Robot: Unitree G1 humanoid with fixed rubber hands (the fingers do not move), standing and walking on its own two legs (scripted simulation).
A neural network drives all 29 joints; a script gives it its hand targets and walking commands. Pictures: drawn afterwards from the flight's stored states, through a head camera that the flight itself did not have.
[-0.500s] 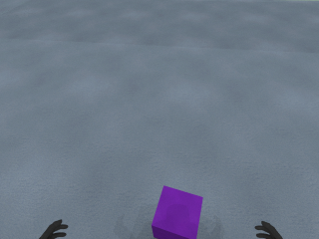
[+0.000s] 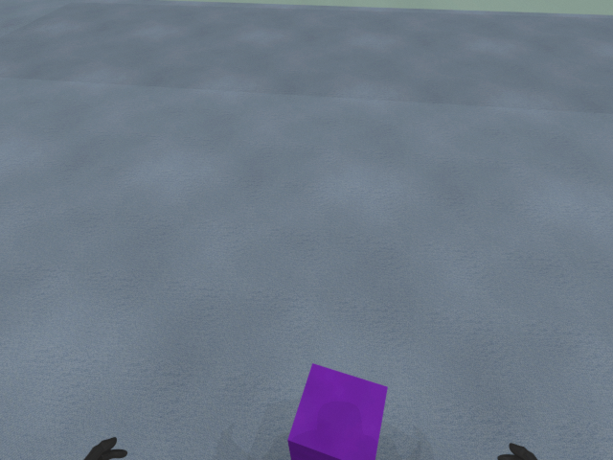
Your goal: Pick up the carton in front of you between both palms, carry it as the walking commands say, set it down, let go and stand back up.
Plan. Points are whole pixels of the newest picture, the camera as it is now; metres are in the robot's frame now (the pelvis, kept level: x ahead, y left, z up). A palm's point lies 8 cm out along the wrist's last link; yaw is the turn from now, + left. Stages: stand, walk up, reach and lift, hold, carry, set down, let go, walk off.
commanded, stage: stand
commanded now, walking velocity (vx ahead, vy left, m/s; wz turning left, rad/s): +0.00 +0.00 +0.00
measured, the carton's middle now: (337, 427) +0.36 -0.06 -0.65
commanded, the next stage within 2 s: none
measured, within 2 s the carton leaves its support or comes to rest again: neither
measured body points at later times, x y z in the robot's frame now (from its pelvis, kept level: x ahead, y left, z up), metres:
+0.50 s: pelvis -0.02 +0.00 +0.00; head -0.02 -0.01 +0.45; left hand +0.09 +0.31 -0.10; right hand +0.09 -0.31 -0.12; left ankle -0.03 +0.13 -0.74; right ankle -0.02 -0.10 -0.74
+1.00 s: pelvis -0.02 +0.00 +0.00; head -0.02 -0.01 +0.45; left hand +0.08 +0.32 -0.10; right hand +0.08 -0.31 -0.12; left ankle -0.03 +0.13 -0.74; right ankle -0.02 -0.10 -0.74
